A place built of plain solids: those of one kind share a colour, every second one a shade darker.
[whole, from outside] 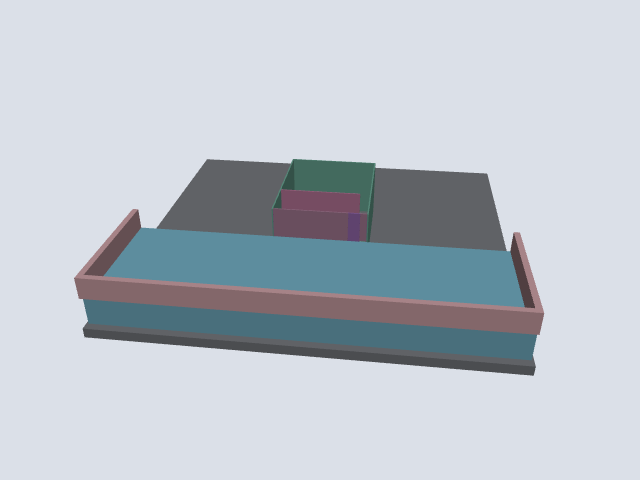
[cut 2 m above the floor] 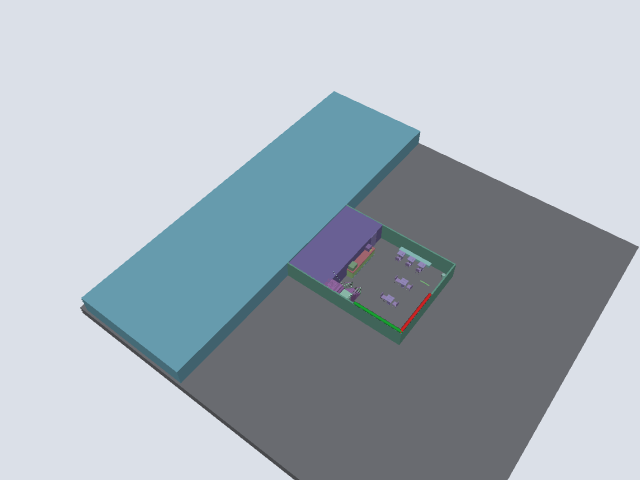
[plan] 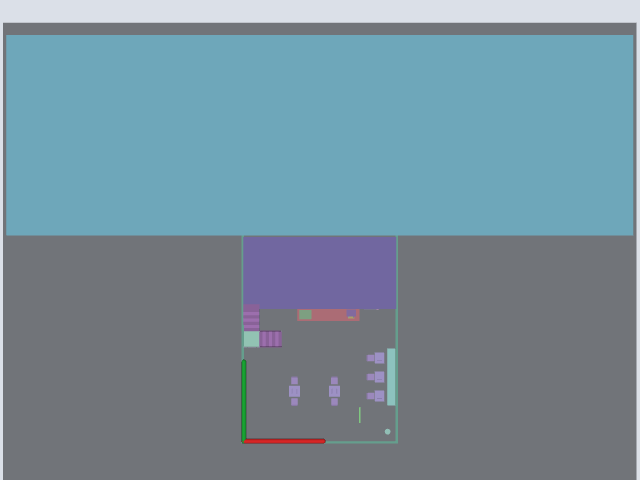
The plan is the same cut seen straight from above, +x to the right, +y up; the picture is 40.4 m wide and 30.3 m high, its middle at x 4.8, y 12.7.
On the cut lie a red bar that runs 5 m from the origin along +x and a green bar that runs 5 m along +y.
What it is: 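A cafe in the deep cellar of an old town house, fitted out in the 2010s to 2020s; 9.6 x 12.8 m; the hall a cellar under a ceiling 2.80 m high; over the flight a stairwell up to the entrance level's ceiling, 6.40 m over the hall's floor; the entrance level at street height, 3.20 m over the hall's floor, over the rear 4.5 m, with the street door 0.95 x 2.15 m and a glazed street front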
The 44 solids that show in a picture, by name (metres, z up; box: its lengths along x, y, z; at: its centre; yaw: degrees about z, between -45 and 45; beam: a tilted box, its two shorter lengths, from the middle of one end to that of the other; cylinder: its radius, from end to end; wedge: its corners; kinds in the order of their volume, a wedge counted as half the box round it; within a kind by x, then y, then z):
{
 "street_ground_1": {"box": [39.57, 12.65, 3.25], "at": [4.79, 19.32, 1.57]},
 "upper_1": {"box": [9.67, 4.54, 3.25], "at": [4.79, 10.62, 1.57]},
 "street_hedge_1": {"box": [0.6, 12.65, 2.2], "at": [-14.7, 19.32, 4.3]},
 "street_hedge_2": {"box": [39.57, 0.6, 2.2], "at": [4.79, 25.94, 4.3]},
 "street_hedge_3": {"box": [0.6, 12.65, 2.2], "at": [24.27, 19.32, 4.3]},
 "wall_1": {"box": [0.15, 13.14, 6.45], "at": [-0.07, 6.42, 3.17]},
 "wall_2": {"box": [4.15, 0.15, 6.45], "at": [1.93, -0.07, 3.17]},
 "wall_3": {"box": [1.5, 0.15, 6.45], "at": [4.45, -0.07, 3.17]},
 "wall_4": {"box": [4.82, 0.15, 6.45], "at": [7.31, -0.07, 3.17]},
 "wall_5": {"box": [0.15, 13.14, 6.45], "at": [9.64, 6.42, 3.17]},
 "stair_step_1": {"box": [1.03, 0.4, 1.85], "at": [0.47, 7.14, 0.88]},
 "stair_step_2": {"box": [1.03, 0.4, 2.05], "at": [0.47, 7.34, 0.97]},
 "stair_step_3": {"box": [1.03, 0.4, 2.25], "at": [0.47, 7.54, 1.07]},
 "stair_step_4": {"box": [1.03, 0.4, 2.45], "at": [0.47, 7.74, 1.18]},
 "stair_step_5": {"box": [1.03, 0.4, 2.65], "at": [0.47, 7.95, 1.27]},
 "stair_step_6": {"box": [1.03, 0.4, 2.85], "at": [0.47, 8.15, 1.38]},
 "stair_step_7": {"box": [1.03, 0.5, 3.05], "at": [0.47, 8.4, 1.48]},
 "stair_step_8": {"box": [0.5, 0.99, 1.45], "at": [0.92, 6.45, 0.68]},
 "stair_step_9": {"box": [0.4, 0.99, 1.25], "at": [1.17, 6.45, 0.57]},
 "stair_step_10": {"box": [0.4, 0.99, 1.05], "at": [1.37, 6.45, 0.47]},
 "stair_step_11": {"box": [0.4, 0.99, 0.85], "at": [1.58, 6.45, 0.38]},
 "stair_step_12": {"box": [0.4, 0.99, 0.65], "at": [1.78, 6.45, 0.28]},
 "stair_step_13": {"box": [0.4, 0.99, 0.45], "at": [1.98, 6.45, 0.17]},
 "stair_step_14": {"box": [0.4, 0.99, 0.25], "at": [2.18, 6.45, 0.07]},
 "entrance_wall_1": {"box": [8.54, 0.15, 3.25], "at": [5.3, 8.43, 4.78]},
 "window_wall_1": {"box": [0.7, 0.15, 3.2], "at": [0.35, 12.91, 4.8]},
 "window_wall_2": {"box": [7.67, 0.15, 3.2], "at": [5.74, 12.91, 4.8]},
 "counter_1": {"box": [3.89, 0.7, 1.05], "at": [5.33, 7.99, 0.47]},
 "stair_landing_1": {"box": [1.02, 1.18, 1.65], "at": [0.46, 6.55, 0.78]},
 "street_door_wall_1": {"box": [1.2, 0.15, 3.2], "at": [1.3, 12.91, 4.8]},
 "bench_upholstered_1": {"box": [0.5, 3.6, 0.3], "at": [9.3, 4.05, 0.3]},
 "counter_top_1": {"box": [3.93, 0.78, 0.09], "at": [5.33, 7.97, 0.99]},
 "display_1": {"box": [0.78, 0.58, 0.49], "at": [3.88, 7.99, 1.29]},
 "meeting_table_1": {"box": [0.7, 0.7, 0.07], "at": [3.19, 3.15, 0.71]},
 "meeting_table_2": {"box": [0.7, 0.7, 0.07], "at": [5.71, 3.15, 0.71]},
 "meeting_table_3": {"box": [0.6, 0.7, 0.07], "at": [8.56, 2.85, 0.71]},
 "meeting_table_4": {"box": [0.6, 0.7, 0.07], "at": [8.56, 4.05, 0.71]},
 "meeting_table_5": {"box": [0.6, 0.7, 0.07], "at": [8.56, 5.25, 0.71]},
 "coffee_machine_1": {"box": [0.6, 0.45, 0.45], "at": [6.77, 8.09, 1.26]},
 "service_door_1": {"box": [0.95, 0.03, 2.1], "at": [8.04, 8.34, 1.0]},
 "side_chair_1": {"box": [0.42, 0.42, 0.04], "at": [3.19, 2.5, 0.43]},
 "side_chair_2": {"box": [0.42, 0.42, 0.04], "at": [3.19, 3.8, 0.43]},
 "side_chair_3": {"box": [0.42, 0.42, 0.04], "at": [5.71, 2.5, 0.43]},
 "side_chair_4": {"box": [0.42, 0.42, 0.04], "at": [5.71, 3.8, 0.43]}
}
